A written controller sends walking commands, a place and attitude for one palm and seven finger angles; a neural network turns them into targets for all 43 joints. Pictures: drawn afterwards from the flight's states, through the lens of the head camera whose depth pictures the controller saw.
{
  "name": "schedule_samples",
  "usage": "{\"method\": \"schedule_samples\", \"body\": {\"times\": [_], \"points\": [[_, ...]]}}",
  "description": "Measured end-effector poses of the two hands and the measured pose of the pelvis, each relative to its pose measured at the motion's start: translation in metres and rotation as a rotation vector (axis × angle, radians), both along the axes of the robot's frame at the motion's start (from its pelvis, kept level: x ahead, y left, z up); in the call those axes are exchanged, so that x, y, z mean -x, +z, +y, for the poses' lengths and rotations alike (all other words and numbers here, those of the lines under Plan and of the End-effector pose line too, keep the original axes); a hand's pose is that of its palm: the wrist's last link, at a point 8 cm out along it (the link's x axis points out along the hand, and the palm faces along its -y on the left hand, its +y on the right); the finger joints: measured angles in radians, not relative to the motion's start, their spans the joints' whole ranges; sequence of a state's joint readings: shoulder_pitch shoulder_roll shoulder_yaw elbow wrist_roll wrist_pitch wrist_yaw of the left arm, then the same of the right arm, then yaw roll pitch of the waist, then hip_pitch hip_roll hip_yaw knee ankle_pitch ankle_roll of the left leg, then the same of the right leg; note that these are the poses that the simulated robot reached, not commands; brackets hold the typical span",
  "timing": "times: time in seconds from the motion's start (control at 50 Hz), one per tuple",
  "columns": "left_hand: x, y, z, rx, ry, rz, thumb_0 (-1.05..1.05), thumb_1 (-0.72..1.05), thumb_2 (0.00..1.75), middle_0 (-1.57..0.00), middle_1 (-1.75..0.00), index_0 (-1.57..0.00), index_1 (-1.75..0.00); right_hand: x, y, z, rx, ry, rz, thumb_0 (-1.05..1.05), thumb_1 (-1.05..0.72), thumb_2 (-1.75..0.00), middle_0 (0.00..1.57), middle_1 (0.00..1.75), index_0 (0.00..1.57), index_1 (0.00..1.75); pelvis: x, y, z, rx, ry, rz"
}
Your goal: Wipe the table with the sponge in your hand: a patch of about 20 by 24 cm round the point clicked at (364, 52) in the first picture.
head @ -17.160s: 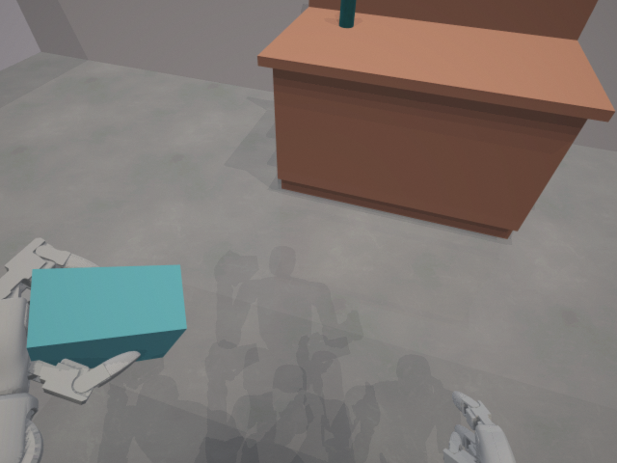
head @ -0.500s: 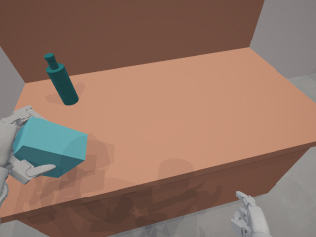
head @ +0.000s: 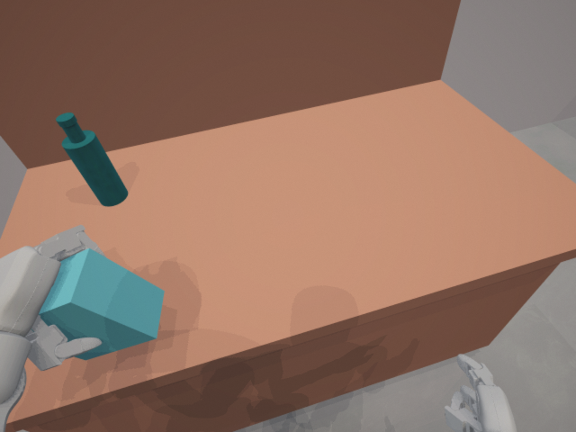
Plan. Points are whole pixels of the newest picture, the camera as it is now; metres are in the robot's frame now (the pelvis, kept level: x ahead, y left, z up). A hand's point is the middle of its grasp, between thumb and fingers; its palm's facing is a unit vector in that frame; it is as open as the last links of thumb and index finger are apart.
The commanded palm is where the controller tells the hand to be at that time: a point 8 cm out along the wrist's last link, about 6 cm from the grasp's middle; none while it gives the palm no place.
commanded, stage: turn the palm down, sponge in hand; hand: left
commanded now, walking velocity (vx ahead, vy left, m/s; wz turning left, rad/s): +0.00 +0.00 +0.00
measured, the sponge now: (100, 315) +0.22 +0.27 +0.09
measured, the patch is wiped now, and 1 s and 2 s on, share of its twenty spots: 0.00 0.00 0.00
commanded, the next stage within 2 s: move the sponge above the wiping area in 1.14 s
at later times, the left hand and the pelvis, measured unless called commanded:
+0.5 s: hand (51, 295) +0.22 +0.31 +0.13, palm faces +0.09 -0.18 -0.98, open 10.6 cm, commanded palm +0.19 +0.31 +0.19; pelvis +0.00 +0.03 +0.02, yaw -1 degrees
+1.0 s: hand (48, 293) +0.22 +0.32 +0.13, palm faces +0.04 -0.07 -1.00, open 10.6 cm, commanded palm +0.19 +0.31 +0.19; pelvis -0.01 +0.04 +0.02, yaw -1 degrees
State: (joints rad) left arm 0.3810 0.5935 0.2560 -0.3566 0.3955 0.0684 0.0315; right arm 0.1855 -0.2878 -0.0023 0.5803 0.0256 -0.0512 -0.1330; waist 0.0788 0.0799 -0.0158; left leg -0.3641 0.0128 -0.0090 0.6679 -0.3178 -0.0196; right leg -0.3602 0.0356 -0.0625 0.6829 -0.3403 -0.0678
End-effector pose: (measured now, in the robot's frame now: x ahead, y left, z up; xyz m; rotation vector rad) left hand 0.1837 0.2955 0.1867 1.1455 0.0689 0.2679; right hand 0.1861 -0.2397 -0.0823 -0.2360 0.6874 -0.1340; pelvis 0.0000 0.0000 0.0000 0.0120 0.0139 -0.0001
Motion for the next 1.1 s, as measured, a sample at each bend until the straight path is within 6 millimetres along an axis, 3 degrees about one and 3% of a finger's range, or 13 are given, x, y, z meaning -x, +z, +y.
{"method": "schedule_samples", "body": {"times": [0.1, 0.22, 0.44, 0.68, 1.1], "points": [[-0.002, 0.004, -0.001, -0.050, 0.004, -0.020, -0.01, -0.55, 1.02, -0.66, -1.33, -0.70, -1.32, -0.016, 0.011, 0.021, -0.036, 0.022, -0.048, 0.01, -0.91, -0.89, 0.20, 0.30, 0.20, 0.30, 0.000, 0.003, 0.006, 0.003, -0.006, -0.010], [-0.005, 0.006, 0.015, -0.094, 0.097, 0.026, -0.01, -0.55, 1.02, -0.66, -1.33, -0.70, -1.31, -0.029, 0.021, 0.045, -0.068, 0.060, -0.071, 0.01, -0.91, -0.89, 0.20, 0.30, 0.20, 0.30, 0.001, 0.008, 0.015, 0.006, -0.007, -0.031], [-0.009, -0.004, 0.015, -0.178, 0.075, 0.113, -0.01, -0.54, 1.02, -0.66, -1.33, -0.70, -1.31, -0.038, 0.030, 0.072, -0.067, 0.117, -0.055, 0.01, -0.91, -0.89, 0.20, 0.30, 0.20, 0.30, 0.004, 0.017, 0.029, 0.012, -0.007, -0.059], [-0.018, -0.003, 0.027, -0.270, 0.151, 0.153, -0.01, -0.54, 1.03, -0.66, -1.33, -0.70, -1.31, -0.044, 0.028, 0.085, -0.082, 0.150, -0.016, 0.01, -0.91, -0.89, 0.20, 0.30, 0.20, 0.30, 0.005, 0.021, 0.038, 0.011, -0.009, -0.074], [-0.018, -0.005, 0.018, -0.309, 0.147, 0.183, -0.01, -0.54, 1.03, -0.66, -1.32, -0.70, -1.31, -0.047, 0.029, 0.082, -0.096, 0.162, -0.018, 0.01, -0.91, -0.89, 0.20, 0.30, 0.21, 0.30, 0.007, 0.023, 0.033, 0.009, -0.014, -0.087]]}}
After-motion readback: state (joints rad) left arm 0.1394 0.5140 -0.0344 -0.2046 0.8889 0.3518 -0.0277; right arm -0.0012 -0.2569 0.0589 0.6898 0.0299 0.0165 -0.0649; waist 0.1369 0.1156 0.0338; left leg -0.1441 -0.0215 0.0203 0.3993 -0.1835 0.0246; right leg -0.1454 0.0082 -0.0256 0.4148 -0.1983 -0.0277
